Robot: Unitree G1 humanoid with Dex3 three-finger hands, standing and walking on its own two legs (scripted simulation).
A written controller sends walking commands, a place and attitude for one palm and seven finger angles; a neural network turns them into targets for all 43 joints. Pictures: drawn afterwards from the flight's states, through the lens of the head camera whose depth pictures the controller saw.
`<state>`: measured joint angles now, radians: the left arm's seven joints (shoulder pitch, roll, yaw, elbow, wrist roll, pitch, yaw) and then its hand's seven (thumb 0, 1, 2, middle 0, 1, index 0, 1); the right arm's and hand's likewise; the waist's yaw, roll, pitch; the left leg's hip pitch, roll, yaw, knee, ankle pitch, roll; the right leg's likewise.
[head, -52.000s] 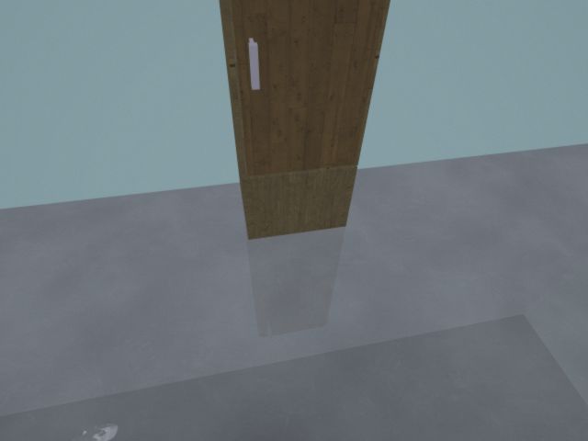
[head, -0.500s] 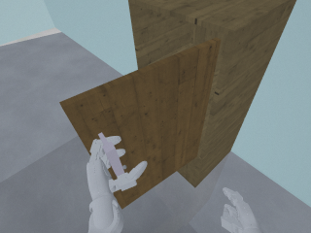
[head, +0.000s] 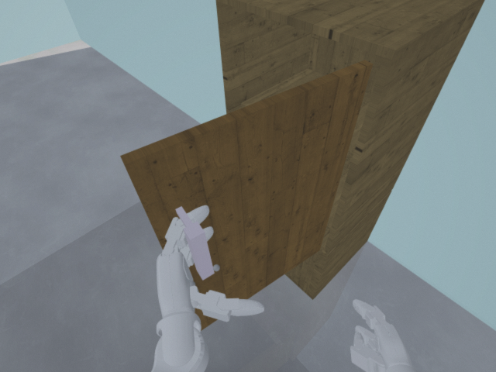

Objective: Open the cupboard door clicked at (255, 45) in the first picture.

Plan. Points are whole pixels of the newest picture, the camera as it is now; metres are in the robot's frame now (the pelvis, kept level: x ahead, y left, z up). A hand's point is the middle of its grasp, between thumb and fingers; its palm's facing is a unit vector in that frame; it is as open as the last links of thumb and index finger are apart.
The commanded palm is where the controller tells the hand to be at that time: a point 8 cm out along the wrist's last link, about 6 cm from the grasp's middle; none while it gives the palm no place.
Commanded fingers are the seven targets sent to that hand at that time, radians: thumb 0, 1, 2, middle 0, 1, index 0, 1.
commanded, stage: slide the hand sideways off the handle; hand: left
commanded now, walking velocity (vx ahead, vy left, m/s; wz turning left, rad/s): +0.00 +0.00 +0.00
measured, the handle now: (194, 243) +0.30 +0.10 +0.08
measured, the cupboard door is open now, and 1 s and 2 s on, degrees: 81 82 81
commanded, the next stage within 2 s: draw the hand back to the body in 1.22 s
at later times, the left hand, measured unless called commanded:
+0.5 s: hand (206, 295) +0.21 +0.07 +0.08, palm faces -0.14 -0.99 +0.04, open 16.0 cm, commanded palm +0.18 +0.13 +0.08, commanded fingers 0.00 -0.50 0.30 -0.15 -0.30 -0.15 -0.30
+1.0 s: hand (166, 317) +0.19 +0.12 +0.08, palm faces -0.05 -1.00 -0.02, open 16.0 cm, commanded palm +0.15 +0.18 +0.08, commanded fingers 0.00 -0.50 0.30 -0.15 -0.30 -0.15 -0.30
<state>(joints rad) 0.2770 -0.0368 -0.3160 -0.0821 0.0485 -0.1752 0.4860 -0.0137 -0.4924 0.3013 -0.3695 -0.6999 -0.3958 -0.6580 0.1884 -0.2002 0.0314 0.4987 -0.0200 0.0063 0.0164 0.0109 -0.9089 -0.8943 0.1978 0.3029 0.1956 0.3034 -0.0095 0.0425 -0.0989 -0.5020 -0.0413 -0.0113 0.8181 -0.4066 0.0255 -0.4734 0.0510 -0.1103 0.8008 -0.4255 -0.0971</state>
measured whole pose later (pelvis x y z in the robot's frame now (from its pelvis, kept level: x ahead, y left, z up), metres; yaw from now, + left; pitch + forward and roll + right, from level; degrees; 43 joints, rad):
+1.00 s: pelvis +0.01 +0.03 -0.02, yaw -2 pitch +9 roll -1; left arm 0.71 0.15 -0.20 -0.45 -0.07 -0.25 0.04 -0.01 -0.50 0.30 -0.20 -0.32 -0.21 -0.33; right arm 0.28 -0.22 0.03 0.33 0.03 0.00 0.02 0.01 -0.91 -0.89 0.20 0.30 0.20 0.30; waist 0.00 0.05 -0.13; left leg -0.61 -0.04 0.04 0.96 -0.50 0.07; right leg -0.59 0.05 -0.07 0.94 -0.50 -0.06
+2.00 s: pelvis +0.02 +0.05 +0.01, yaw -1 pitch +3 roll -3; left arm 0.71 0.30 0.11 -0.57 -0.10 -0.03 0.07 -0.01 -0.28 0.39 -0.16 -0.30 -0.16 -0.30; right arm 0.27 -0.22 0.04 0.45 0.05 -0.09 -0.08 0.01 -0.91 -0.89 0.20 0.30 0.20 0.30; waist 0.04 0.07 -0.11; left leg -0.41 -0.05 0.02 0.76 -0.41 0.09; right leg -0.36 0.04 -0.07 0.69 -0.39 -0.03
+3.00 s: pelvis +0.02 +0.03 +0.04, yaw -2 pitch -4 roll -1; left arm 0.51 0.36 0.33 -0.44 -0.09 -0.06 0.12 0.01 0.89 0.90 -0.21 -0.30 -0.21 -0.30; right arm 0.21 -0.24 0.02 0.61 0.02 -0.07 -0.05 0.01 -0.91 -0.89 0.20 0.30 0.20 0.30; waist 0.06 0.07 0.00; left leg -0.11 -0.05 0.02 0.44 -0.27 0.07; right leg -0.08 0.05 -0.05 0.40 -0.26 -0.05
